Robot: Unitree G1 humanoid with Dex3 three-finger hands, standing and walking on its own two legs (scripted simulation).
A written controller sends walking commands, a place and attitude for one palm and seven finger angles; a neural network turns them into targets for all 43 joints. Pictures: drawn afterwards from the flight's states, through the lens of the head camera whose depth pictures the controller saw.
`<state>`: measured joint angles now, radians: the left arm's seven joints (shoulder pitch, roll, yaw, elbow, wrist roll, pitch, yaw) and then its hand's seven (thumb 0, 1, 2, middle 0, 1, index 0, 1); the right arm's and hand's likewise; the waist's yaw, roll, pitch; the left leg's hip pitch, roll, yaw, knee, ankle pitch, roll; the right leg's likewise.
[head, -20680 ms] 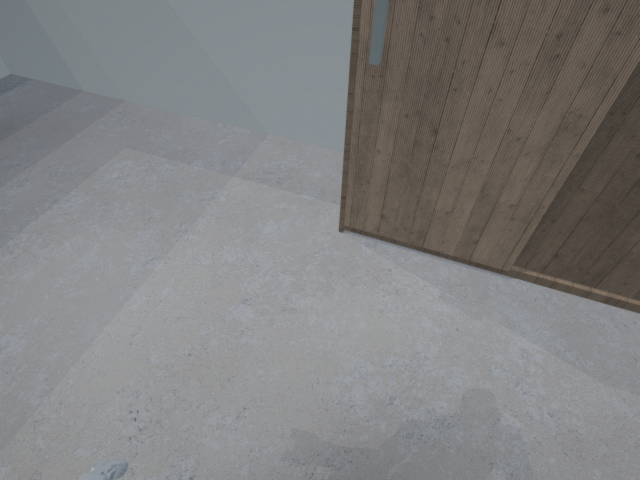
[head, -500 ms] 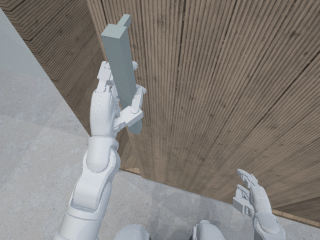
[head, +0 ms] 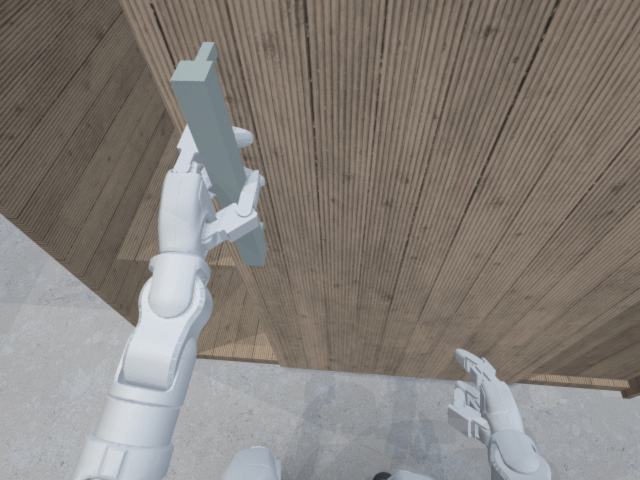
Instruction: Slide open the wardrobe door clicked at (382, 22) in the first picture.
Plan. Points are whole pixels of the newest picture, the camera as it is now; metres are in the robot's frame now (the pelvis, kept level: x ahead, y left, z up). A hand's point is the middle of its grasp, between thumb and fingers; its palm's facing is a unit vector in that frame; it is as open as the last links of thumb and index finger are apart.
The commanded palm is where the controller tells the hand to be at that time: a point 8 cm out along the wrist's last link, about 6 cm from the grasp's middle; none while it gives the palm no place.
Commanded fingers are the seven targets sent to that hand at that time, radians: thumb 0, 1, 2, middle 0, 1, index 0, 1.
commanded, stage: step sideways, sliding the door along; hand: left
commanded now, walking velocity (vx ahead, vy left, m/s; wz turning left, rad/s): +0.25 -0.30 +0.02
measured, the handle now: (236, 175) +0.40 +0.14 +0.15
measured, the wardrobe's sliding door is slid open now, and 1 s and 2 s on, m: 0.32 0.54 0.57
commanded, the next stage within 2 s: stop walking and hold the door there in 1.32 s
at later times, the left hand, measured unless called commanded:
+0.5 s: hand (354, 211) +0.35 +0.00 +0.16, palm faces +0.05 -1.00 -0.08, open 6.7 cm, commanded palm +0.33 +0.01 +0.16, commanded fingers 0.00 0.90 0.90 -0.45 -1.40 -0.45 -1.40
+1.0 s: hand (473, 214) +0.36 -0.11 +0.16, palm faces +0.17 -0.98 -0.06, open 6.5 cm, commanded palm +0.33 -0.13 +0.15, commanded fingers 0.00 0.90 0.90 -0.45 -1.40 -0.45 -1.40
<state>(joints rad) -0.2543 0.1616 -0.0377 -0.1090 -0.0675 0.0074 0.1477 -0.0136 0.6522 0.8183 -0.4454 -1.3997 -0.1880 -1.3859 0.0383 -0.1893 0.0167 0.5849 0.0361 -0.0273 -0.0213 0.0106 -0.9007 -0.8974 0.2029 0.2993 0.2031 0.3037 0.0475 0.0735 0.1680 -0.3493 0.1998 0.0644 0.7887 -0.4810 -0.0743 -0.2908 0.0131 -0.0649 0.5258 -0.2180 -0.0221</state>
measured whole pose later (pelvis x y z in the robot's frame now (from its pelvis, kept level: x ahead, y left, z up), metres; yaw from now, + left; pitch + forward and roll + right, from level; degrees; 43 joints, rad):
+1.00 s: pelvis -0.04 -0.28 +0.00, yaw +3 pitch -3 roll -4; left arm -0.59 0.17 -0.06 0.23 -0.10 -0.01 0.14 0.03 0.72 0.79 -0.36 -1.40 -0.20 -1.39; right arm 0.09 -0.18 0.00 0.57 0.07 0.02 0.01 0.01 -0.90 -0.90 0.20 0.30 0.20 0.30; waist 0.14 0.06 0.21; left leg -0.27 0.25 0.04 0.56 -0.23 -0.11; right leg -0.39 -0.05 -0.03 0.80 -0.38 0.01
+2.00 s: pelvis -0.02 -0.44 +0.01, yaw -2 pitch -2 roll -2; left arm -0.39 0.47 0.36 0.55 -0.06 -0.07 0.16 -0.08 0.62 0.78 -0.41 -1.37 -0.24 -1.33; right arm 0.27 -0.30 -0.01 0.68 0.05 -0.06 -0.09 0.01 -0.90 -0.90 0.20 0.30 0.20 0.30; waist -0.03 0.01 -0.01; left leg -0.28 0.05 0.15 0.52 -0.22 0.05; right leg -0.29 -0.03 -0.05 0.65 -0.39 0.01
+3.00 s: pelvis -0.04 -0.37 +0.00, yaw -3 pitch -1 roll +1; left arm -0.50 0.37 0.23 0.51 -0.08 -0.08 0.14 -0.15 0.68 0.76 -0.45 -1.40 -0.30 -1.40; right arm 0.19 -0.18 0.06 0.68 0.05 -0.05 -0.08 0.01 -0.90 -0.90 0.20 0.30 0.20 0.30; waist 0.03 0.01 0.07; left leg -0.29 -0.03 0.15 0.52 -0.21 0.08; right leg -0.31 -0.02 -0.08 0.70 -0.42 0.02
